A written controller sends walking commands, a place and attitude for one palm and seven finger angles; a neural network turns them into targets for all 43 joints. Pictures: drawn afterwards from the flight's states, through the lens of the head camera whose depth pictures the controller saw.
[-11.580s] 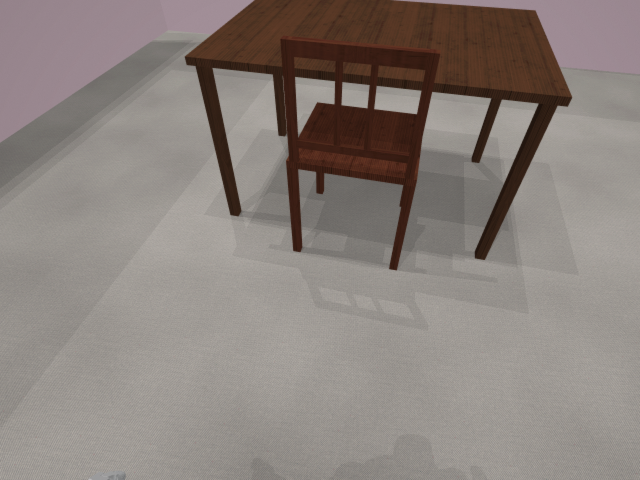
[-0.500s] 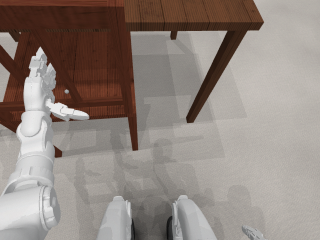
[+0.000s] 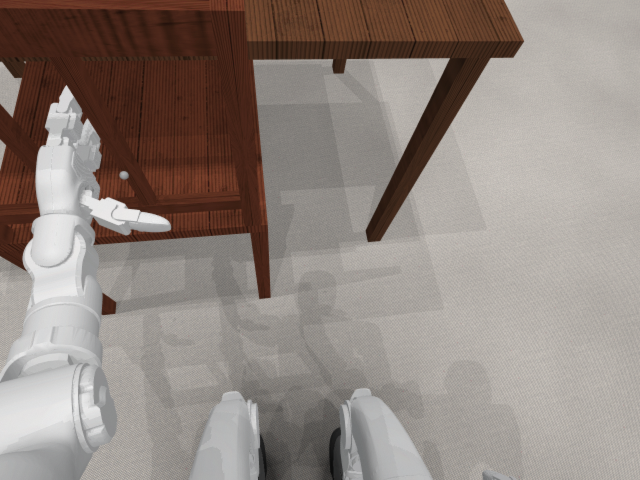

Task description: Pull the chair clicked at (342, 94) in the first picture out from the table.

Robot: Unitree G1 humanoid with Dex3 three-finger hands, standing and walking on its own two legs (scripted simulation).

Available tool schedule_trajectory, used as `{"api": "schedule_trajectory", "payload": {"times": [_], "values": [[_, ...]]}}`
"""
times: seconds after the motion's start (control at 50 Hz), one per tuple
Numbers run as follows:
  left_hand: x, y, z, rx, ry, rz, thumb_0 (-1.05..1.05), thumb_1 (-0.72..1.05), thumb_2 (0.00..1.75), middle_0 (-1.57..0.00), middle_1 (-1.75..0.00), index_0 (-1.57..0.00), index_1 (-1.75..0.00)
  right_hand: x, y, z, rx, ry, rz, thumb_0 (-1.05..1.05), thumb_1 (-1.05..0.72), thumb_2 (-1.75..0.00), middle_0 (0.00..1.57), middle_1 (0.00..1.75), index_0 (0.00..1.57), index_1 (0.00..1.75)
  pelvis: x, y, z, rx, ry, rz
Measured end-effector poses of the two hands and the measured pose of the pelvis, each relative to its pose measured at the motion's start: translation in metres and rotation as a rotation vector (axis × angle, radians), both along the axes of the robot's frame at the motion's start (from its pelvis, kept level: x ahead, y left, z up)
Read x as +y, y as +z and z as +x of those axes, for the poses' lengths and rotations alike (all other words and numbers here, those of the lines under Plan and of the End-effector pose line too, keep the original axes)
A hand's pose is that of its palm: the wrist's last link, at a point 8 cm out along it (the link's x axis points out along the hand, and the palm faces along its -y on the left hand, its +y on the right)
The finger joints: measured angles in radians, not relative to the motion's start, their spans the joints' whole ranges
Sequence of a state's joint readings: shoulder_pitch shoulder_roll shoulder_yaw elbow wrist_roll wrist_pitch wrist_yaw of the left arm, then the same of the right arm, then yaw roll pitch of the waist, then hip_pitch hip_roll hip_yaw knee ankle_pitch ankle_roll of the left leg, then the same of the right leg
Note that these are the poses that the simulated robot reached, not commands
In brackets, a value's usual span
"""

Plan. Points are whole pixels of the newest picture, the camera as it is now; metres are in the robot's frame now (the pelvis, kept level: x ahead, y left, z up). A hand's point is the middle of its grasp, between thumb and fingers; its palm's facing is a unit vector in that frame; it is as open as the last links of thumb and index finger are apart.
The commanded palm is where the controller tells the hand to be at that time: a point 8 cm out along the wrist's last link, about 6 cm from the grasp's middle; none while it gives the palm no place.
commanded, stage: push the fingers through the gap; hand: left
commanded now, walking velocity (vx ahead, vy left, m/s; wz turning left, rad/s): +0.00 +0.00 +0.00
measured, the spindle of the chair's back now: (24, 147) +0.50 +0.32 +0.04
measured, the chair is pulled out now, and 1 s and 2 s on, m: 0.00 0.00 0.05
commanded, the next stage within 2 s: hook a spindle and tug to test in 0.04 s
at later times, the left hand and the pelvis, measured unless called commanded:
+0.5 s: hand (131, 173) +0.48 +0.21 +0.03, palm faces +0.09 -1.00 -0.03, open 15.4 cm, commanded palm +0.45 +0.25 +0.03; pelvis +0.00 +0.00 +0.00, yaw +0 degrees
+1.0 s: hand (133, 171) +0.48 +0.20 +0.03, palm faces +0.10 -0.99 -0.03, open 6.0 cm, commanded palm +0.44 +0.24 +0.03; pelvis +0.00 +0.00 +0.00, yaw +0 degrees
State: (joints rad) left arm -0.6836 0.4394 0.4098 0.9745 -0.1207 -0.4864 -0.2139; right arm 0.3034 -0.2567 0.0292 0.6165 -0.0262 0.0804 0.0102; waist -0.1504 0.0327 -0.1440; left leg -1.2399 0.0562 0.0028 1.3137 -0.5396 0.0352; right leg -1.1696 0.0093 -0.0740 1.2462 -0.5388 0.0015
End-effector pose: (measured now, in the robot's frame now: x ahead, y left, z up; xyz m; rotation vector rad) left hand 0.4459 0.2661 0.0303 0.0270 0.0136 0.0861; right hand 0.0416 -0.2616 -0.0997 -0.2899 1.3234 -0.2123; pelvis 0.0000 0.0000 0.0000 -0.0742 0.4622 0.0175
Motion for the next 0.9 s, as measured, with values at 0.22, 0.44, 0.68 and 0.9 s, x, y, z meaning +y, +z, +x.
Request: {"api": "schedule_trajectory", "payload": {"times": [0.22, 0.44, 0.68, 0.9], "values": [[-0.002, 0.001, 0.000, -0.002, -0.001, 0.003, -0.01, -0.50, 0.30, -0.07, -0.10, -0.06, -0.10, -0.001, 0.000, 0.012, -0.023, 0.015, 0.001, 0.00, -0.91, -0.90, 0.20, 0.30, 0.20, 0.30, 0.000, 0.000, 0.001, -0.003, 0.002, 0.001], [-0.008, -0.003, 0.003, 0.006, 0.002, -0.001, -0.01, -0.50, 0.30, -0.18, -0.47, -0.18, -0.47, -0.002, -0.002, 0.013, -0.020, 0.014, 0.004, 0.00, -0.91, -0.90, 0.20, 0.30, 0.20, 0.30, -0.003, -0.001, 0.001, -0.001, 0.001, 0.004], [-0.005, 0.000, 0.003, 0.003, 0.000, 0.000, -0.01, -0.25, 0.41, -0.39, -1.09, -0.38, -1.09, -0.004, -0.003, 0.005, -0.002, -0.002, 0.008, 0.00, -0.91, -0.90, 0.20, 0.30, 0.20, 0.30, -0.005, -0.001, 0.001, 0.000, -0.003, 0.005], [-0.010, 0.002, 0.002, 0.004, 0.014, 0.001, 0.00, 0.31, 0.65, -0.43, -1.37, -0.45, -1.39, -0.004, 0.000, 0.009, -0.017, 0.000, 0.008, 0.00, -0.91, -0.90, 0.20, 0.30, 0.20, 0.30, -0.004, 0.002, 0.003, -0.003, -0.002, 0.006]]}}
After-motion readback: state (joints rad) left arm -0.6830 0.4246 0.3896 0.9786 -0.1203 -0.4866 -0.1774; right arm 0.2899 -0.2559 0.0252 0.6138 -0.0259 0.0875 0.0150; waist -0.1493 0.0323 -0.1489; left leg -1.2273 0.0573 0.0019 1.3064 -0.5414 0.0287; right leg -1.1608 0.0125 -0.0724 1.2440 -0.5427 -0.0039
